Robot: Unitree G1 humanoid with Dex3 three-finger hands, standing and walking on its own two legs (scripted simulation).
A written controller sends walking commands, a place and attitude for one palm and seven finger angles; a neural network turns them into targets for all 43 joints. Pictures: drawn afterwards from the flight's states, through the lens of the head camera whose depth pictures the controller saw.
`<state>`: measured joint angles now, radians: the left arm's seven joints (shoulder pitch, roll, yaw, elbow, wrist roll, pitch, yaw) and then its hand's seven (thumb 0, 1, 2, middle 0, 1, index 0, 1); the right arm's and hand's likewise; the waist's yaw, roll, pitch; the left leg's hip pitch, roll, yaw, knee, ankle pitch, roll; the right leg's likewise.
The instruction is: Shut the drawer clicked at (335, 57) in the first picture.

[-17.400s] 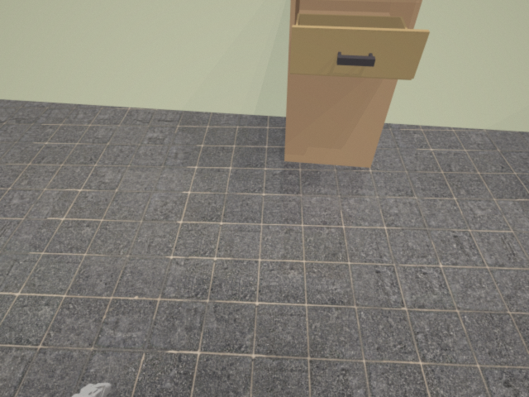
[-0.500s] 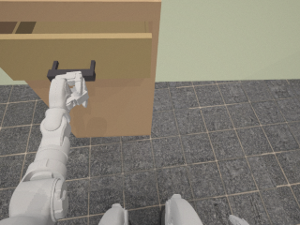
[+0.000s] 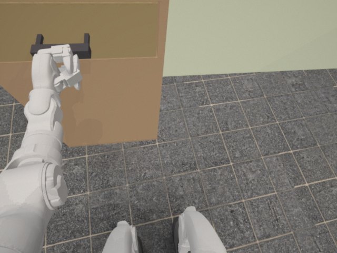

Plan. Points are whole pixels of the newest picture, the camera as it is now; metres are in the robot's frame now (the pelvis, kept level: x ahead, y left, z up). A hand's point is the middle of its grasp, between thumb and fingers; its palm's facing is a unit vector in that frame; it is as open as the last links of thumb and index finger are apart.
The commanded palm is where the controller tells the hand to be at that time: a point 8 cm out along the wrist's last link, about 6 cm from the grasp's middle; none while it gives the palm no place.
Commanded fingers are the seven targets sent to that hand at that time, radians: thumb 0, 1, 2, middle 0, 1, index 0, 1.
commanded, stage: push the drawer shut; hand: left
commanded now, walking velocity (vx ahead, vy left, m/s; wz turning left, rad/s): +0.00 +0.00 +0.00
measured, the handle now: (63, 44) +0.60 +0.19 +0.07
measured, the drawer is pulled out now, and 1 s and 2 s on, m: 0.00 0.00 0.00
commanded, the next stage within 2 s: pull the fist back off the drawer in 0.56 s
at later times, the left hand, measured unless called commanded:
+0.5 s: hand (74, 70) +0.53 +0.16 +0.06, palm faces +0.02 -1.00 -0.06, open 2.9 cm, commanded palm +0.56 +0.19 +0.07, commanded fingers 0.00 0.90 0.90 -1.40 -1.60 -1.40 -1.60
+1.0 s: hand (74, 69) +0.53 +0.16 +0.06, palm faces +0.01 -1.00 -0.06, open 3.0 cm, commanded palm +0.53 +0.19 +0.07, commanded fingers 0.00 0.90 0.90 -1.40 -1.60 -1.40 -1.60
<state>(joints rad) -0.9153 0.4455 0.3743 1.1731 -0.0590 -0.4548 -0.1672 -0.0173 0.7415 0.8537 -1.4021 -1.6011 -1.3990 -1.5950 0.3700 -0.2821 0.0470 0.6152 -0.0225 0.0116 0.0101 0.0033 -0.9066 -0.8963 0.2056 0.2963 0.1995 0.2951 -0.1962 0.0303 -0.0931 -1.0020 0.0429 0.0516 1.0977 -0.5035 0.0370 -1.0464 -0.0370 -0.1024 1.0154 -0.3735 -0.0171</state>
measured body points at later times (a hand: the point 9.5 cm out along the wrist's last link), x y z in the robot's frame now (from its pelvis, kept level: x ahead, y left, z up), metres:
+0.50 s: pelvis -0.02 +0.01 -0.01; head +0.14 +0.03 +0.41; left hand +0.52 +0.21 +0.06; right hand -0.02 -0.26 -0.11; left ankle +0.00 +0.10 -0.66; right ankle +0.05 -0.12 -0.66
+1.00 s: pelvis -0.02 +0.00 -0.01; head +0.14 +0.03 +0.41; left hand +0.52 +0.21 +0.07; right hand -0.03 -0.26 -0.11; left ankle +0.00 +0.10 -0.66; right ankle +0.05 -0.12 -0.66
